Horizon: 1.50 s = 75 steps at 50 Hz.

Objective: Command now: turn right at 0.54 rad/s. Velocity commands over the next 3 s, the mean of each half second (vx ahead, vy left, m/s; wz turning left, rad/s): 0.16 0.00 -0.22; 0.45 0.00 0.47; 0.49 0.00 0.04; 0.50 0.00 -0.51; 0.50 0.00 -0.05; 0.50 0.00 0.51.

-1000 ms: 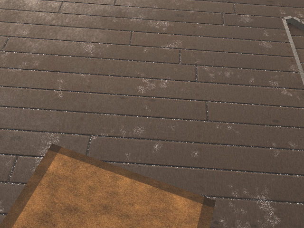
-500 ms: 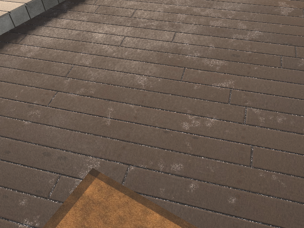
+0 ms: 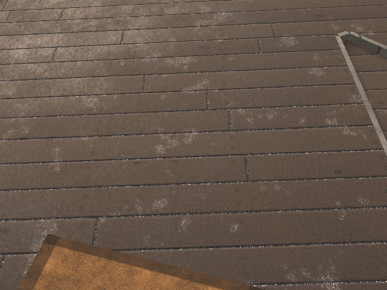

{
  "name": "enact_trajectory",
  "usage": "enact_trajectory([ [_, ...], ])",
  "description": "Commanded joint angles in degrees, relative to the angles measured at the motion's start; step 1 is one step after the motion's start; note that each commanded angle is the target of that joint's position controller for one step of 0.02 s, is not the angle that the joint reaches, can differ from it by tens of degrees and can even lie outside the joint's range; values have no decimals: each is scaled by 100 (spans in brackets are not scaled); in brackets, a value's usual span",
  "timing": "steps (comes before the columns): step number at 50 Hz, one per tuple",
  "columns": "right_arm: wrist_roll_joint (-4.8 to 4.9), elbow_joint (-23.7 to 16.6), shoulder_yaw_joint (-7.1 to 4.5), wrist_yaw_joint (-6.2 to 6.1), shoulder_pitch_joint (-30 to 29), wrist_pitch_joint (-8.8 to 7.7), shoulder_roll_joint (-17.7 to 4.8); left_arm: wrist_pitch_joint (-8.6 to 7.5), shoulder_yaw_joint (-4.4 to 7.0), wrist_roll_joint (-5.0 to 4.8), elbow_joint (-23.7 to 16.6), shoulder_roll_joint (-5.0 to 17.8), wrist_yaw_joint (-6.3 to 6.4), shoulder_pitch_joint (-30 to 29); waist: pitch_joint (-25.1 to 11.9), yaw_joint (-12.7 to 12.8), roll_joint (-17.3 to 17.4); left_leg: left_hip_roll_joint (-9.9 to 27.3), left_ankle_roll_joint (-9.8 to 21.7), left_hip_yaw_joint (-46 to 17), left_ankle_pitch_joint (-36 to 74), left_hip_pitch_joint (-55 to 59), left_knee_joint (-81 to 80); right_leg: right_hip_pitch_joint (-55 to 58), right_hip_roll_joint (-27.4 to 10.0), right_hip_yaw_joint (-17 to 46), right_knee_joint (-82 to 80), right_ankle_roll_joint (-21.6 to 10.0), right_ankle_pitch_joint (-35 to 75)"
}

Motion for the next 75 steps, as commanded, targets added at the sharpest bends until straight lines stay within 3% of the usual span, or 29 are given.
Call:
enact_trajectory([
  [1,93,-196,-214,21,128,-63,-736,-53,257,77,-283,651,42,558,-812,181,151,776,663,-232,949,-62,448,1270,287,-33,-1741,-362,1381],
  [2,-200,-334,-105,52,277,-61,-375,-84,433,94,-466,1449,154,649,-697,-15,-1750,38,-23,323,-1642,-1700,2305,2061,-1286,2325,-2125,-1022,3490],
  [3,-215,-607,-106,-2,-469,-104,-494,-213,393,333,-634,1588,97,644,-901,374,-1796,-515,-138,-654,-2561,-2366,3469,1626,-2031,3481,-2360,-2125,3904],
  [4,-92,-596,-161,-38,-622,-104,-681,-326,337,394,-613,1375,59,576,-866,407,-1155,-403,-79,-974,-2267,-2430,3937,1516,-1844,3177,-2459,-2142,3266],
  [6,-102,-362,-216,-116,-429,-69,-740,-366,243,174,-582,1026,130,115,-654,119,-605,-224,-41,-1071,-1284,-2455,3733,1435,-1255,2478,-2343,-1516,2389],
  [8,-122,-283,-214,-107,-309,-62,-689,-303,156,104,-618,889,223,-71,-725,-7,-756,-320,-149,-1029,-749,-2079,3705,1207,-973,2190,-2318,-1385,2703],
  [12,-11,-127,-112,74,-250,-163,-529,-355,48,104,-452,591,304,355,-879,197,-886,-257,-161,-803,15,-2083,2505,1695,-849,2213,-2935,-1363,-267],
  [17,47,-161,-26,216,-630,-376,-538,-506,98,189,-157,835,267,685,-318,499,-868,-110,54,-733,130,-1931,1256,1740,-1163,2241,-3330,-1421,-543],
  [27,125,-288,114,386,-631,-514,-470,-694,183,69,222,962,78,767,3,553,-552,-55,483,-561,59,-1673,478,1838,-1360,1448,-3502,-1418,-58],
  [30,110,-301,128,425,-414,-523,-489,-662,204,7,287,987,49,651,-92,331,-478,-206,652,-285,313,-937,60,1639,-1252,942,-3122,-1232,506],
  [32,113,-81,-16,371,465,-501,-750,-662,150,38,273,869,81,542,-525,-148,-390,-530,846,-127,332,577,-111,1006,-900,349,-1980,-895,1945],
  [33,147,92,-193,305,1412,-486,-1193,-702,44,142,148,588,107,404,-1024,-567,211,72,1165,-1146,34,1816,-393,230,-462,-242,-290,-505,2162],
  [34,118,100,-356,290,1878,-490,-1970,-841,-110,268,-273,175,100,426,-1350,-517,1783,1425,2210,-4203,-839,3236,-1209,-2039,537,-396,1796,16,-337],
  [35,111,37,-208,313,1865,-529,-1426,-991,-32,103,-204,596,67,251,-1320,-677,1159,1570,2344,-4811,-1612,3401,-1677,-2856,347,499,2578,-36,-921],
  [36,44,-46,-119,313,1589,-554,-1155,-1082,23,-46,-249,829,9,95,-815,-574,912,1447,2168,-4257,-1412,3069,-1695,-3147,70,582,2675,-177,-480],
  [38,13,-205,-28,308,1142,-532,-895,-1126,4,160,-216,740,16,-41,-378,-335,120,1032,1926,-3354,-300,2205,-1721,-2811,-230,528,2055,-182,284],
  [42,0,-259,-19,198,861,-511,-954,-1014,-12,258,-194,547,1,-53,-220,-13,284,576,1833,-2450,1554,1168,-1907,-2033,-162,329,1050,112,953],
  [47,83,16,-86,68,1276,-471,-1084,-1016,-166,184,-422,195,-28,-1170,-49,-350,395,138,1447,-1959,1808,403,-1800,-1057,254,193,-939,219,2547],
  [52,142,212,-125,4,1511,-396,-1054,-1073,-51,106,-484,464,-71,-1433,-59,-282,525,484,1240,-2609,1743,1090,-1322,-677,279,545,-1627,-52,2475],
  [55,54,182,-95,33,1369,-330,-917,-1111,140,138,-199,774,-1,-260,-823,319,628,227,980,-2386,3471,1277,42,933,279,247,-1807,-469,2154],
  [56,-46,51,20,56,1310,-325,-672,-1099,195,238,-85,983,35,673,-1741,728,404,-45,828,-2166,2860,589,1413,2547,-428,878,-1453,-865,2001],
  [57,44,80,186,96,2319,-388,-113,-1026,324,265,193,1416,13,1356,-2726,423,-1353,-978,342,-1638,-121,-1567,3691,4835,-1800,3559,-1628,-1943,912],
  [58,137,201,185,114,2441,-440,-389,-1009,234,100,324,966,-55,1535,-2714,480,-1648,-953,324,-1801,-1778,-2312,4403,4804,-2009,4905,-2461,-2019,-290],
  [59,190,86,72,134,1645,-467,-843,-987,132,34,259,630,-20,1081,-1630,565,-984,-611,359,-1716,-1377,-2669,4657,3927,-1778,4150,-2621,-1783,-614],
  [61,-12,-218,80,138,616,-569,-841,-907,55,122,210,511,-11,438,-496,367,-229,-184,394,-1243,-693,-2542,4054,2225,-1313,3020,-2873,-1635,612],
  [64,-77,-222,140,189,738,-641,-521,-897,9,126,225,415,13,321,-377,-5,-531,32,322,-1105,-531,-1945,3110,1409,-895,2389,-3149,-1665,1795],
  [68,-159,-415,317,249,82,-712,-228,-853,128,9,340,791,100,441,-223,121,-553,-81,124,-826,346,-1275,1295,613,-653,1707,-3327,-1611,1964],
  [72,-43,-560,266,311,-560,-775,-424,-749,171,-45,489,895,143,920,-224,333,-524,-358,38,-912,1545,-614,294,545,-632,1796,-3132,-1338,1543],
  [75,-2,-598,148,291,-533,-809,-620,-678,171,-48,526,869,161,1052,-265,168,-574,-374,177,-953,1314,-54,-141,700,-678,2120,-2673,-1083,1025],
])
